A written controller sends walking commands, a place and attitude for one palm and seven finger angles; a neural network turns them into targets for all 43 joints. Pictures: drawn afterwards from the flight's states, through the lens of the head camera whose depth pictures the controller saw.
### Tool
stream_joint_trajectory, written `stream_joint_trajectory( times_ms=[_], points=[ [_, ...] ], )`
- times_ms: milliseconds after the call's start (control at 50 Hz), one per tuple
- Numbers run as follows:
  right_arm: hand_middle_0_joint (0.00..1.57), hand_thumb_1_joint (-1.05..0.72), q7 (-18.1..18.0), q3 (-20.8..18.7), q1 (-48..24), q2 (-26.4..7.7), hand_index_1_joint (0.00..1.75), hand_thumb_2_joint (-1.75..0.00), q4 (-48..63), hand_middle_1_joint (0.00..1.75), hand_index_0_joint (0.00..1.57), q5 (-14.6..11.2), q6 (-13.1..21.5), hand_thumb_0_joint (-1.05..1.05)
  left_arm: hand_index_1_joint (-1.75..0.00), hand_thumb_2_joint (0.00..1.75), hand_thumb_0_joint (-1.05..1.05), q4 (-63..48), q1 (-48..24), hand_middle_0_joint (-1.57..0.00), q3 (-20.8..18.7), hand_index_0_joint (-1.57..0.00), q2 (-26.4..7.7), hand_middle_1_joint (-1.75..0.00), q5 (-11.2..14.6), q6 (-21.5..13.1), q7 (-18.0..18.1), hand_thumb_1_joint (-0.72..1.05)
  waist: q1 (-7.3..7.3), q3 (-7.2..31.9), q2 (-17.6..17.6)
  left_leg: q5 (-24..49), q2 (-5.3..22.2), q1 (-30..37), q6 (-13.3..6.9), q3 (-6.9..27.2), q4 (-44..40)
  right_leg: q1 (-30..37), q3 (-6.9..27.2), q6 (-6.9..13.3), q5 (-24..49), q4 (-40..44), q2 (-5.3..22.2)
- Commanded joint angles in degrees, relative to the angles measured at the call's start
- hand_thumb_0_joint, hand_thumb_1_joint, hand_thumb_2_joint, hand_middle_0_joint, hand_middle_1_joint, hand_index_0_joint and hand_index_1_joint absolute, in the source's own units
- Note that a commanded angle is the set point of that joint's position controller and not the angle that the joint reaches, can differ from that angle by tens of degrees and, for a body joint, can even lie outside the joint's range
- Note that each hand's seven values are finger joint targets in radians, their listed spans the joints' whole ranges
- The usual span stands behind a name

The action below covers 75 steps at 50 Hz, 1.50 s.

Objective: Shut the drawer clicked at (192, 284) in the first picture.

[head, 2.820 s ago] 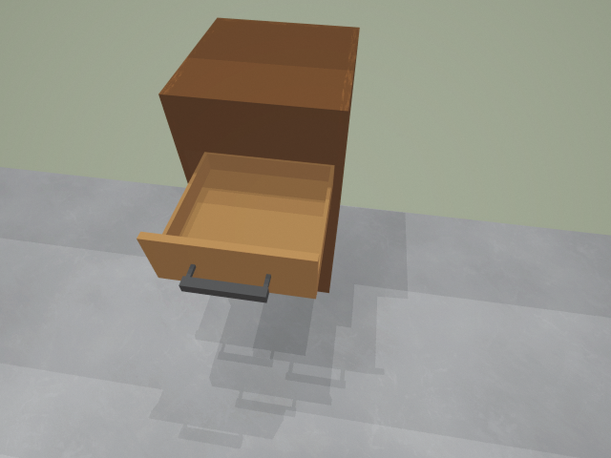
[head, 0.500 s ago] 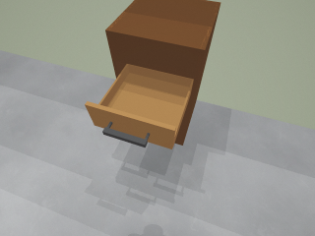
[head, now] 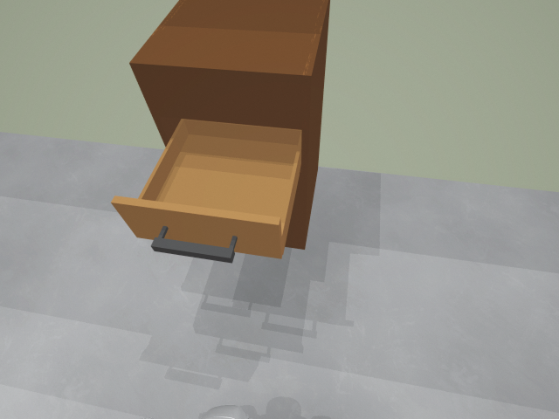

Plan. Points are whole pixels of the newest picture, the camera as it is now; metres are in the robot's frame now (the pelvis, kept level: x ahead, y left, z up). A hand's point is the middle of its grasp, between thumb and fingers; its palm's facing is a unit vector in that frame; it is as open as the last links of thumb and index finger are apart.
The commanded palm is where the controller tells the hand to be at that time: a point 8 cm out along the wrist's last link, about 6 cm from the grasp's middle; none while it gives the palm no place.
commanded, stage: turn to face it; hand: left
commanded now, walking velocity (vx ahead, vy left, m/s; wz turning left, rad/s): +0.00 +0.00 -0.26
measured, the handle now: (195, 242) +0.48 +0.24 -0.21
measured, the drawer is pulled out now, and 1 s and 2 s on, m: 0.30 0.30 0.30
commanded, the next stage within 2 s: take the last steps up to it in 0.04 s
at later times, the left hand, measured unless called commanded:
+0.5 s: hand out of the picture +0.10 +0.19 -0.16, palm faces -0.04 -0.98 -0.21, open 7.4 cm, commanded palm none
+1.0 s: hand (180, 386) +0.18 +0.19 -0.16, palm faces -0.06 -0.97 -0.23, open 7.3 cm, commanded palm none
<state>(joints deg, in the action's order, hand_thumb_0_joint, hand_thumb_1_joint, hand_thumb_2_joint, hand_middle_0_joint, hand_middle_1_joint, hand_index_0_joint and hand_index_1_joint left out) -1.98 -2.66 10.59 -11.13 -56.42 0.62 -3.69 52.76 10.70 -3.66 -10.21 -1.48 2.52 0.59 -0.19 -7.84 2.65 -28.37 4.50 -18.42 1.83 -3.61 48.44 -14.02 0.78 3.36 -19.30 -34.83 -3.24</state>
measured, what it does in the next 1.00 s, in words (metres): walks ahead: left foot, then left foot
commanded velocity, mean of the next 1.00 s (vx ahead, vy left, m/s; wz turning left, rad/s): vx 0.04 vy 0.03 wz -0.02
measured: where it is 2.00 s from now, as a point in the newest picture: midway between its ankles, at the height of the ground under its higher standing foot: outside the picture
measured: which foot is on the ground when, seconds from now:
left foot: up 0.00-0.22, down 0.24-0.46, up 0.48-0.70, down 0.72-1.00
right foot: down 0.00-0.70, up 0.72-0.88, down 0.90-1.00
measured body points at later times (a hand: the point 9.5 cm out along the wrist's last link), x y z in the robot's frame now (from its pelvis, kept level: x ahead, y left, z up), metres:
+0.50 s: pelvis +0.04 +0.01 +0.00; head +0.08 +0.00 +0.45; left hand +0.10 +0.24 -0.15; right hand +0.00 -0.21 -0.16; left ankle +0.02 +0.13 -0.72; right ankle +0.02 -0.10 -0.73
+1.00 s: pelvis +0.13 +0.01 +0.01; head +0.17 -0.01 +0.46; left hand +0.18 +0.24 -0.14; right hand +0.11 -0.19 -0.16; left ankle +0.14 +0.15 -0.73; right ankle +0.11 -0.08 -0.73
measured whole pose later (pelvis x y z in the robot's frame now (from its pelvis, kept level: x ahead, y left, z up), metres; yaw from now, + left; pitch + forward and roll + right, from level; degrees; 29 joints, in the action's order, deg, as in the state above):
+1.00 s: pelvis +0.13 +0.01 +0.01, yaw -5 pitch -1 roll +2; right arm -2.4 -0.4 15.7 -6.9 -62.2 0.3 -1.1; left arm 60.7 12.9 -1.6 -8.9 -0.6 0.2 1.5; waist -1.1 -5.7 0.8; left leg -14.7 0.7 -10.9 1.6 -2.2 26.6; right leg -11.6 -2.4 2.0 -18.1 -30.5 0.5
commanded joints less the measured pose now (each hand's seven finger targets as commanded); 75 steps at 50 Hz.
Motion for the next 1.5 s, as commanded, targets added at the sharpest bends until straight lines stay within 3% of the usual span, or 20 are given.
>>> stream_joint_trajectory(
  times_ms=[0,80,160,200,240,340,400,440,460,540,640,660,680,720,800,880,1060,1180,1340,1480],
  points=[
    [0.20,-0.90,0.12,-1.22,-0.30,-4.76,0.30,-0.90,4.81,0.30,0.20,-0.04,1.88,0.00,-0.30,0.90,0.00,-2.21,4.48,-0.20,-2.49,-0.20,-10.78,-0.30,-0.25,-0.88,1.64,0.90,1.08,5.49,-11.90,-0.20,-1.63,-11.18,0.00,4.46,12.71,8.51,21.66,10.72,27.84,15.73,16.66],
    [0.20,-0.90,0.01,-0.50,-0.57,-1.96,0.30,-0.90,4.75,0.30,0.20,-0.76,2.69,0.00,-0.30,0.90,0.00,-1.54,6.28,-0.20,-2.62,-0.20,-10.41,-0.30,-0.37,-1.29,1.76,0.90,1.42,10.39,-9.30,0.99,-3.42,-3.73,-0.22,2.28,-4.29,12.99,17.88,9.05,41.16,12.00,13.59],
    [0.20,-0.90,-0.19,-0.17,5.82,-1.23,0.30,-0.90,2.31,0.30,0.20,-0.70,3.78,0.00,-0.30,0.90,0.00,-0.61,5.78,-0.20,-2.11,-0.20,-7.68,-0.30,0.44,-1.71,1.25,0.90,-1.19,9.09,-7.97,16.29,-4.14,12.01,-1.40,2.20,-23.80,3.09,14.84,3.49,21.18,11.22,8.60],
    [0.20,-0.90,-0.47,-0.71,8.88,-6.56,0.30,-0.90,1.21,0.30,0.20,0.62,4.81,0.00,-0.30,0.90,0.00,-1.07,6.64,-0.20,-1.03,-0.20,-3.35,-0.30,0.79,-1.87,0.59,0.90,-1.49,6.70,9.38,11.70,8.06,16.73,-6.87,17.21,-31.53,-8.09,8.27,0.21,-1.88,2.62,0.78],
    [0.20,-0.90,-0.36,-0.64,8.90,-8.22,0.30,-0.90,1.66,0.30,0.20,1.50,3.87,0.00,-0.30,0.90,0.00,-1.38,4.86,-0.20,-0.52,-0.20,-3.11,-0.30,0.55,-1.90,0.35,0.90,-1.46,1.33,8.77,-1.42,15.77,5.73,-14.17,24.97,-38.49,-9.41,1.71,-1.23,-12.37,-12.57,0.95],
    [0.20,-0.90,-0.09,0.23,7.90,-5.97,0.30,-0.90,0.37,0.30,0.20,1.11,4.62,0.00,-0.30,0.90,0.00,0.12,3.44,-0.20,0.65,-0.20,-1.90,-0.30,0.43,-2.56,-0.76,0.90,0.40,3.34,7.70,18.50,8.15,8.97,-12.30,14.39,-33.61,-5.81,-3.02,-1.01,-8.92,-9.58,4.14],
    [0.20,-0.90,-0.17,0.33,9.01,-5.02,0.30,-0.90,-1.06,0.30,0.20,-0.02,4.35,0.00,-0.30,0.90,0.00,2.84,9.11,-0.20,0.25,-0.20,-2.41,-0.30,0.41,-3.51,-0.48,0.90,2.93,6.01,-2.68,19.07,1.47,5.05,-8.35,7.66,-21.50,9.17,-3.90,-1.27,3.53,13.12,3.16],
    [0.20,-0.90,0.30,0.68,7.36,-2.06,0.30,-0.90,1.15,0.30,0.20,-0.17,4.18,0.00,-0.30,0.90,0.00,5.33,15.57,-0.20,-1.10,-0.20,-9.84,-0.30,0.22,-4.03,0.76,0.90,4.38,2.73,-17.39,-1.44,-5.87,-11.88,-2.86,0.43,-5.81,16.70,21.00,6.08,5.46,23.60,21.59],
    [0.20,-0.90,0.68,-0.03,6.07,-3.69,0.30,-0.90,1.85,0.30,0.20,0.56,3.79,0.00,-0.30,0.90,0.00,5.21,15.20,-0.20,-1.06,-0.20,-10.70,-0.30,0.12,-3.80,0.88,0.90,4.44,2.24,-11.15,-5.52,-3.99,-12.94,-2.65,1.61,1.63,15.37,22.22,10.10,6.07,24.30,25.35],
    [0.20,-0.90,1.52,-0.45,6.65,-1.51,0.30,-0.90,0.89,0.30,0.20,0.59,4.11,0.00,-0.30,0.90,0.00,3.49,8.27,-0.20,-1.35,-0.20,-7.71,-0.30,-0.41,-3.98,1.56,0.90,1.13,0.24,-11.52,0.34,-0.13,-12.95,-2.99,5.25,7.00,8.65,14.70,10.61,9.33,21.80,22.23],
    [0.20,-0.90,1.23,0.92,17.60,1.27,0.30,-0.90,-3.39,0.30,0.20,0.49,5.67,0.00,-0.30,0.90,0.00,3.81,5.11,-0.20,-1.40,-0.20,-6.39,-0.30,0.48,-4.02,0.38,0.90,-3.29,3.13,-4.57,16.72,-4.63,10.87,-2.82,-1.40,-21.72,0.68,1.21,4.16,15.22,9.50,12.09],
    [0.20,-0.90,0.81,0.45,21.04,-1.22,0.30,-0.90,-4.40,0.30,0.20,0.72,6.15,0.00,-0.30,0.90,0.00,3.41,5.47,-0.20,-0.90,-0.20,-4.19,-0.30,0.66,-3.86,0.05,0.90,-3.59,4.05,4.01,19.18,-1.05,15.25,-4.66,5.00,-25.35,-4.30,-1.14,2.36,9.59,-0.21,7.70],
    [0.20,-0.90,0.18,-0.43,24.51,-5.94,0.30,-0.90,-4.43,0.30,0.20,1.44,6.39,0.00,-0.30,0.90,0.00,2.39,5.69,-0.20,-0.34,-0.20,-1.55,-0.30,1.01,-3.69,-0.08,0.90,-4.24,5.23,15.09,22.80,11.27,18.80,-10.15,22.16,-31.36,-13.67,-5.83,-0.70,-6.86,-12.72,2.16],
    [0.20,-0.90,-0.56,-0.50,19.75,-7.47,0.30,-0.90,-2.23,0.30,0.20,1.30,5.12,0.00,-0.30,0.90,0.00,1.89,5.34,-0.20,0.19,-0.20,-1.09,-0.30,0.90,-2.91,-0.10,0.90,-2.28,3.97,5.53,19.40,16.82,9.01,-16.07,26.45,-35.14,-12.35,-1.28,-0.66,-13.54,-25.66,5.16],
    [0.20,-0.90,-1.23,1.83,8.88,-2.96,0.30,-0.90,-1.84,0.30,0.20,0.99,5.60,0.00,-0.30,0.90,0.00,5.32,6.91,-0.20,1.27,-0.20,-0.58,-0.30,1.25,-2.03,0.38,0.90,1.46,4.93,8.32,46.39,9.56,5.26,-11.13,11.45,-29.50,-0.34,-1.91,-2.67,-7.95,-6.32,6.87],
    [0.20,-0.90,-0.86,1.01,10.28,-2.07,0.30,-0.90,-2.75,0.30,0.20,-0.77,4.24,0.00,-0.30,0.90,0.00,7.87,10.75,-0.20,0.97,-0.20,-4.06,-0.30,0.91,-3.16,1.21,0.90,0.51,9.47,-8.20,28.36,1.06,7.64,-3.28,5.35,-21.52,7.56,4.79,-0.45,24.35,13.27,9.93],
    [0.20,-0.90,-0.76,0.38,9.29,-1.25,0.30,-0.90,-3.17,0.30,0.20,-0.59,2.86,0.00,-0.30,0.90,0.00,5.59,7.37,-0.20,0.41,-0.20,-6.40,-0.30,0.96,-2.82,2.34,0.90,-0.19,7.91,-5.57,33.97,0.56,10.20,-1.21,2.01,-22.20,7.09,4.20,0.70,47.18,7.54,12.52],
    [0.20,-0.90,-0.48,-0.20,8.71,-1.89,0.30,-0.90,-2.02,0.30,0.20,-0.55,2.13,0.00,-0.30,0.90,0.00,4.15,5.85,-0.20,-0.05,-0.20,-7.48,-0.30,0.63,-2.30,2.42,0.90,-0.34,10.58,-6.64,25.36,-0.95,10.19,-0.57,1.67,-18.48,7.38,6.14,2.86,44.51,9.54,15.15],
    [0.20,-0.90,0.24,1.17,6.90,-2.42,0.30,-0.90,-3.09,0.30,0.20,-0.03,3.07,0.00,-0.30,0.90,0.00,4.90,3.98,-0.20,1.28,-0.20,-4.33,-0.30,0.53,-2.11,1.66,0.90,0.21,2.36,-0.50,19.15,1.98,7.39,-2.73,6.09,-29.47,0.83,4.10,-0.95,7.46,15.05,8.87],
    [0.20,-0.90,0.57,1.54,10.69,-1.95,0.30,-0.90,-4.82,0.30,0.20,0.26,3.49,0.00,-0.30,0.90,0.00,6.46,6.30,-0.20,1.61,-0.20,-4.05,-0.30,0.53,-2.61,1.39,0.90,-0.21,2.64,-2.86,11.04,1.18,7.30,-2.96,5.89,-31.65,-0.25,3.96,-1.16,-1.38,18.03,8.25]
  ],
)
